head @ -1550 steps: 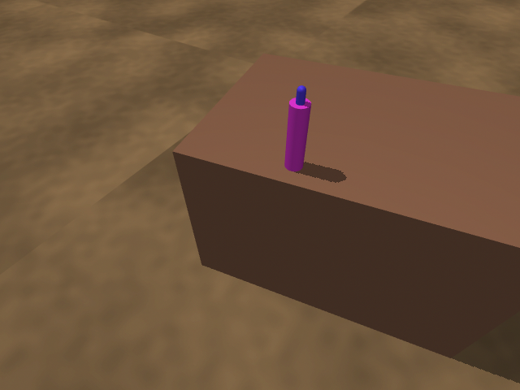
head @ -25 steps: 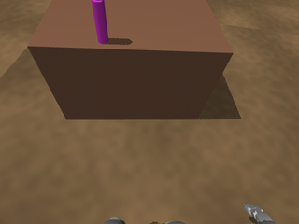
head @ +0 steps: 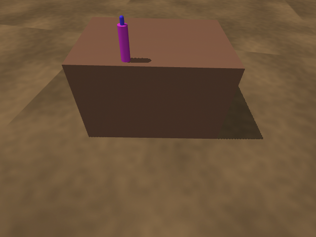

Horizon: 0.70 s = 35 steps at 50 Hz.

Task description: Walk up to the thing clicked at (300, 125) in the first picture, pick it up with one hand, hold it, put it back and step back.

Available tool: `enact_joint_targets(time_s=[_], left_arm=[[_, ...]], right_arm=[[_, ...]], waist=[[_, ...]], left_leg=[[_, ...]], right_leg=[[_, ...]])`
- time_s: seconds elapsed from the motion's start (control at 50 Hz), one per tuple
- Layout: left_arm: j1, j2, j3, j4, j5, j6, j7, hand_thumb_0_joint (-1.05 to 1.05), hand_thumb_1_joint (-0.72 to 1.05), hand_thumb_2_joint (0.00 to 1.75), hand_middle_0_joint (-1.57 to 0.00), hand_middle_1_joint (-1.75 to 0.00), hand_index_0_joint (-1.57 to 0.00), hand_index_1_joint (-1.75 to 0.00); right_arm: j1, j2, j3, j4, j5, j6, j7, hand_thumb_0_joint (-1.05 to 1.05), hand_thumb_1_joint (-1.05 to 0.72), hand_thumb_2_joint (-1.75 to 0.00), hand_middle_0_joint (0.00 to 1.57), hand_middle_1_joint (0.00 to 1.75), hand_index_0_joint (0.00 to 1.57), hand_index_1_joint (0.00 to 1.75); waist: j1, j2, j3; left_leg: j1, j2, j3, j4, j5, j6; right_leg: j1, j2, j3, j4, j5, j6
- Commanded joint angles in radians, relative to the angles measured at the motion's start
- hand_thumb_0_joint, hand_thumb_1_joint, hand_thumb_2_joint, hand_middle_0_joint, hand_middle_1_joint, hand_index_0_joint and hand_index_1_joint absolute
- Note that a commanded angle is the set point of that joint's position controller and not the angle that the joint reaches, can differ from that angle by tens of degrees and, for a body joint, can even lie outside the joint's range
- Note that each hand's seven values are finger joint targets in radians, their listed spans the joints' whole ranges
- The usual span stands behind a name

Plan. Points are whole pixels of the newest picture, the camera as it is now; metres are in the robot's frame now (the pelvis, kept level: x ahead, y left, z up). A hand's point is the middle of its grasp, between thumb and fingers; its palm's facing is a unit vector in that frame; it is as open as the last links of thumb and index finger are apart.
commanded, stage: step back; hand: left
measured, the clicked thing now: (123, 39) +1.08 +0.17 +0.01
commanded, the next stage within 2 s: stand in 0.80 s
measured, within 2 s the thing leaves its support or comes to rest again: neither
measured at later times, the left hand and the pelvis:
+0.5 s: hand out of the picture +0.11 +0.23 -0.14, palm faces +0.05 -0.93 -0.35, open 7.4 cm; pelvis +0.04 -0.03 +0.00, yaw +2 degrees
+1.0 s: hand out of the picture +0.16 +0.24 -0.13, palm faces +0.01 -0.94 -0.34, open 7.4 cm; pelvis +0.06 -0.01 +0.02, yaw +1 degrees
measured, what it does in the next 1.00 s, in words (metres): steps on the spot: right foot, then left foot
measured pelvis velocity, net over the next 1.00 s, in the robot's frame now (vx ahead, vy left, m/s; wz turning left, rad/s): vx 0.06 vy -0.01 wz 0.02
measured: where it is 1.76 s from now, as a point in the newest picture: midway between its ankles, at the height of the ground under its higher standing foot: outside the picture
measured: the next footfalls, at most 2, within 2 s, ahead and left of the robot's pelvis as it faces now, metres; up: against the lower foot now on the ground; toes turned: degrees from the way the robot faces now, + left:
right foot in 0.20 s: +0.09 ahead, -0.15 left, +0.00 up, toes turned -1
left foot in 0.50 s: +0.10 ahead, +0.11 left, +0.00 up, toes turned +2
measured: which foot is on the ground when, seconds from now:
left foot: down 0.00-0.24, up 0.26-0.48, down 0.50-1.00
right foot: up 0.00-0.18, down 0.20-1.00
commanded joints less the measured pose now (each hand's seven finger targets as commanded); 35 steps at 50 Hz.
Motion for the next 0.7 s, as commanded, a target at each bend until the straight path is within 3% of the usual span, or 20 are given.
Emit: enact_joint_targets(time_s=[0.0,0.02,0.1,0.14,0.18,0.2,0.22,0.24,0.26,0.32,0.38,0.42,0.46,0.48,0.5,0.52,0.54,0.58,0.62,0.68], left_arm=[[-0.076,0.183,0.048,-0.072,-0.014,-0.037,-0.006,0.00,0.90,0.90,-0.20,-0.30,-0.20,-0.30],[-0.066,0.174,0.042,-0.065,-0.014,-0.042,-0.010,0.00,0.90,0.90,-0.20,-0.30,-0.20,-0.30],[-0.094,0.157,0.038,-0.047,-0.007,-0.050,-0.012,0.00,0.90,0.90,-0.20,-0.30,-0.20,-0.30],[-0.055,0.150,0.037,-0.023,-0.010,-0.059,-0.006,0.00,0.90,0.90,-0.20,-0.30,-0.20,-0.30],[0.012,0.149,0.039,0.028,-0.005,-0.073,0.007,0.00,0.90,0.90,-0.20,-0.30,-0.20,-0.30],[0.041,0.178,0.052,0.039,0.001,-0.081,0.016,0.00,0.90,0.90,-0.20,-0.30,-0.20,-0.30],[0.055,0.246,0.064,0.032,0.013,-0.090,0.025,0.00,0.90,0.90,-0.20,-0.30,-0.20,-0.30],[-0.014,0.295,0.071,0.015,0.007,-0.089,0.023,0.00,0.90,0.90,-0.20,-0.30,-0.20,-0.30],[-0.077,0.290,0.065,-0.009,0.007,-0.088,0.019,0.00,0.90,0.90,-0.20,-0.30,-0.20,-0.30],[-0.117,0.215,0.045,-0.012,0.000,-0.094,0.021,0.00,0.90,0.90,-0.20,-0.30,-0.20,-0.30],[-0.118,0.227,0.044,0.000,0.000,-0.097,0.022,0.00,0.90,0.90,-0.20,-0.30,-0.20,-0.30],[-0.159,0.220,0.037,-0.005,-0.006,-0.089,0.021,0.00,0.90,0.90,-0.20,-0.30,-0.20,-0.30],[-0.158,0.185,0.019,-0.006,-0.020,-0.077,0.021,0.00,0.90,0.90,-0.20,-0.30,-0.20,-0.30],[-0.137,0.153,0.008,-0.007,-0.027,-0.074,0.022,0.00,0.90,0.90,-0.20,-0.30,-0.20,-0.30],[-0.120,0.129,0.001,-0.006,-0.038,-0.070,0.023,0.00,0.90,0.90,-0.20,-0.30,-0.20,-0.30],[-0.113,0.135,0.001,0.018,-0.046,-0.060,0.024,0.00,0.90,0.90,-0.20,-0.30,-0.20,-0.30],[-0.105,0.148,0.004,0.041,-0.042,-0.059,0.029,0.00,0.90,0.90,-0.20,-0.30,-0.20,-0.30],[-0.110,0.163,0.001,0.054,-0.030,-0.071,0.029,0.00,0.90,0.90,-0.20,-0.30,-0.20,-0.30],[-0.118,0.194,0.007,0.062,-0.032,-0.079,0.032,0.00,0.90,0.90,-0.20,-0.30,-0.20,-0.30],[-0.144,0.180,0.001,0.071,-0.035,-0.074,0.036,0.00,0.90,0.90,-0.20,-0.30,-0.20,-0.30]], right_arm=[[-0.129,-0.274,-0.064,-0.111,-0.008,-0.057,-0.025,0.00,-0.90,-0.90,0.20,0.30,0.20,0.30],[-0.118,-0.254,-0.059,-0.113,-0.003,-0.062,-0.025,0.00,-0.90,-0.90,0.20,0.30,0.20,0.30],[-0.061,-0.277,-0.072,-0.093,-0.001,-0.051,-0.018,0.00,-0.90,-0.90,0.20,0.30,0.20,0.30],[-0.096,-0.275,-0.067,-0.103,0.004,-0.039,-0.015,0.00,-0.90,-0.90,0.20,0.30,0.20,0.30],[-0.141,-0.219,-0.046,-0.116,0.019,-0.021,-0.014,0.00,-0.90,-0.90,0.20,0.30,0.20,0.30],[-0.125,-0.170,-0.029,-0.123,0.025,-0.020,-0.017,0.00,-0.90,-0.90,0.20,0.30,0.20,0.30],[-0.116,-0.126,-0.016,-0.139,0.031,-0.021,-0.019,0.00,-0.90,-0.90,0.20,0.30,0.20,0.30],[-0.104,-0.175,-0.031,-0.121,0.023,-0.011,-0.030,0.00,-0.90,-0.90,0.20,0.30,0.20,0.30],[-0.068,-0.221,-0.046,-0.090,0.021,-0.011,-0.030,0.00,-0.90,-0.90,0.20,0.30,0.20,0.30],[-0.050,-0.196,-0.040,-0.052,0.023,-0.017,-0.019,0.00,-0.90,-0.90,0.20,0.30,0.20,0.30],[-0.044,-0.187,-0.037,-0.040,0.020,-0.016,-0.016,0.00,-0.90,-0.90,0.20,0.30,0.20,0.30],[-0.033,-0.174,-0.035,-0.025,0.018,-0.023,-0.018,0.00,-0.90,-0.90,0.20,0.30,0.20,0.30],[-0.012,-0.175,-0.041,0.002,0.012,-0.034,-0.027,0.00,-0.90,-0.90,0.20,0.30,0.20,0.30],[-0.028,-0.197,-0.048,0.000,0.008,-0.038,-0.032,0.00,-0.90,-0.90,0.20,0.30,0.20,0.30],[-0.061,-0.236,-0.052,-0.012,0.003,-0.042,-0.037,0.00,-0.90,-0.90,0.20,0.30,0.20,0.30],[-0.159,-0.271,-0.051,-0.030,0.014,-0.041,-0.035,0.00,-0.90,-0.90,0.20,0.30,0.20,0.30],[-0.204,-0.275,-0.047,-0.031,0.020,-0.035,-0.029,0.00,-0.90,-0.90,0.20,0.30,0.20,0.30],[-0.232,-0.225,-0.032,-0.021,0.023,-0.028,-0.026,0.00,-0.90,-0.90,0.20,0.30,0.20,0.30],[-0.198,-0.205,-0.026,-0.008,0.027,-0.029,-0.031,0.00,-0.90,-0.90,0.20,0.30,0.20,0.30],[-0.208,-0.209,-0.029,0.021,0.031,-0.026,-0.031,0.00,-0.90,-0.90,0.20,0.30,0.20,0.30]], waist=[[0.007,0.123,0.087],[0.003,0.147,0.072],[-0.045,0.210,0.019],[-0.019,0.234,-0.010],[0.032,0.154,-0.033],[0.047,0.054,-0.065],[0.048,-0.132,-0.072],[0.035,-0.104,-0.038],[0.011,-0.077,0.013],[-0.005,-0.057,0.028],[0.004,-0.108,-0.013],[-0.019,-0.124,-0.043],[-0.042,-0.067,-0.086],[-0.031,-0.018,-0.116],[-0.008,0.084,-0.138],[0.024,0.114,-0.112],[0.028,0.133,-0.094],[0.032,0.091,-0.104],[0.001,0.074,-0.140],[-0.003,0.097,-0.169]], left_leg=[[-0.046,0.300,-0.392,-0.349,-0.289,0.160],[-0.008,0.266,-0.325,-0.325,-0.189,0.131],[-0.004,0.242,-0.260,-0.279,-0.099,0.121],[-0.059,0.232,-0.197,-0.221,-0.085,0.118],[-0.187,0.181,-0.122,-0.081,-0.059,0.064],[-0.252,0.137,-0.086,0.034,-0.034,0.030],[-0.365,0.019,-0.043,0.216,-0.134,-0.018],[-0.313,0.039,-0.080,0.301,-0.270,-0.020],[-0.233,0.061,-0.091,0.335,-0.284,-0.022],[-0.208,0.074,-0.109,0.265,-0.179,-0.013],[-0.163,0.078,-0.055,0.169,-0.133,-0.024],[-0.079,0.070,-0.002,0.022,-0.069,-0.029],[0.039,0.054,-0.001,-0.166,0.159,-0.026],[0.091,0.110,-0.074,-0.164,0.326,-0.005],[0.091,0.229,-0.212,-0.181,0.436,0.033],[0.005,0.284,-0.260,-0.178,0.356,0.099],[-0.074,0.293,-0.241,-0.154,0.315,0.122],[-0.063,0.215,-0.134,-0.120,0.343,0.050],[-0.016,0.159,-0.076,-0.079,0.434,0.007],[0.043,0.170,-0.078,-0.086,0.540,0.010]], right_leg=[[-0.161,-0.023,0.092,0.067,0.003,-0.005],[-0.161,-0.016,0.056,0.027,0.036,-0.006],[-0.053,0.023,-0.011,-0.102,0.038,0.006],[0.058,0.040,-0.044,-0.213,0.088,0.004],[0.271,0.070,-0.056,-0.375,0.213,-0.001],[0.365,-0.005,0.068,-0.405,0.221,-0.013],[0.375,-0.199,0.386,-0.520,0.120,-0.077],[0.205,-0.324,0.490,-0.562,-0.101,-0.168],[0.070,-0.345,0.498,-0.561,-0.163,-0.219],[0.077,-0.227,0.285,-0.524,0.001,-0.152],[0.096,-0.214,0.220,-0.480,0.162,-0.143],[0.094,-0.203,0.152,-0.411,0.336,-0.134],[0.097,-0.153,0.075,-0.268,0.546,-0.079],[0.082,-0.114,0.045,-0.201,0.568,-0.039],[0.061,-0.053,0.011,-0.148,0.466,0.000],[0.086,0.012,-0.024,-0.180,0.222,0.015],[0.169,0.001,-0.010,-0.236,0.141,0.007],[0.227,-0.045,0.018,-0.320,0.313,-0.006],[0.243,-0.085,0.061,-0.307,0.536,-0.024],[0.246,-0.077,0.029,-0.293,0.571,-0.018]])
